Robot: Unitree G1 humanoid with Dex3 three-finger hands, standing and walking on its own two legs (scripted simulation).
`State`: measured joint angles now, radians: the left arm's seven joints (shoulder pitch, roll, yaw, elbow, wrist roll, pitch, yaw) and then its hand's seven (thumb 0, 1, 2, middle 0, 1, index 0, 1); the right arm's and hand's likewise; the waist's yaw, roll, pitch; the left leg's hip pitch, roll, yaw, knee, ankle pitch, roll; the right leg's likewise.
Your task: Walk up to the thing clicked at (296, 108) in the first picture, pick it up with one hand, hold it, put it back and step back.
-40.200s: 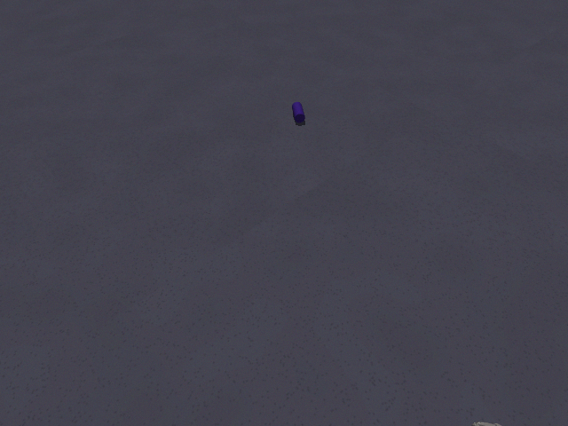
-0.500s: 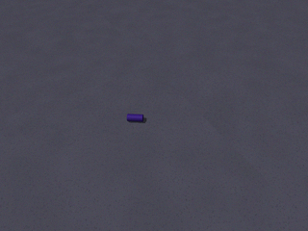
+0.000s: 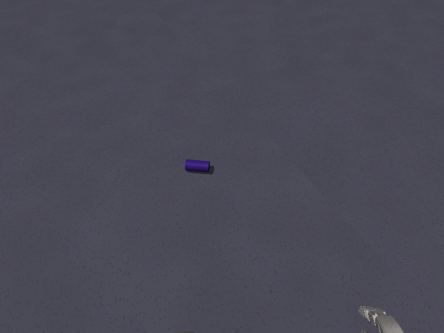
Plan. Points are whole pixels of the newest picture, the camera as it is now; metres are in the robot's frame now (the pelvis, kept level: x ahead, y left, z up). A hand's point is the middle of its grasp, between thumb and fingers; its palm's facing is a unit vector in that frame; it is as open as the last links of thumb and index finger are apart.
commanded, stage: step back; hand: left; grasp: from above
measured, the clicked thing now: (197, 165) +1.04 +0.17 -0.74
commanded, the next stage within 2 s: stand in 0.34 s
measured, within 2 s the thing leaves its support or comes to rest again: neither
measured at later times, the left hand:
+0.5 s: hand out of the picture +0.10 +0.25 -0.14, palm faces -0.03 -0.94 -0.34, open 7.4 cm
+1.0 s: hand out of the picture +0.06 +0.26 -0.14, palm faces -0.03 -0.94 -0.35, open 7.4 cm
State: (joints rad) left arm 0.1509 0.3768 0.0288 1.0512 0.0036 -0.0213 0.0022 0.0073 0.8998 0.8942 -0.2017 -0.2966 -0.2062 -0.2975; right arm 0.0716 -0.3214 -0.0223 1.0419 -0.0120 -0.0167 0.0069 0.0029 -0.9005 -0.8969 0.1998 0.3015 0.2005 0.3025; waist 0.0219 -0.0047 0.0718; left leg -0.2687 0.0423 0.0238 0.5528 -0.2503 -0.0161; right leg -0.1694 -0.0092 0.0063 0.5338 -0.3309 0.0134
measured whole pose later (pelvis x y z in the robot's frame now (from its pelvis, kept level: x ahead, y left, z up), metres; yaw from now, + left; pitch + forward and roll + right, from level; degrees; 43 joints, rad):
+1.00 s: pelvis -0.01 +0.01 +0.01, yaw -1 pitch -2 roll +0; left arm 0.13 0.35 0.00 1.14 0.01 -0.02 -0.01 0.01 0.90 0.89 -0.20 -0.30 -0.21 -0.30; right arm 0.10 -0.34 -0.01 1.15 -0.01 -0.01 0.02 0.00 -0.90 -0.90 0.20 0.30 0.20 0.30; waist 0.00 0.01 0.05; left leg -0.16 0.03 0.04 0.33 -0.13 -0.01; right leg -0.07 -0.02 0.02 0.32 -0.21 0.03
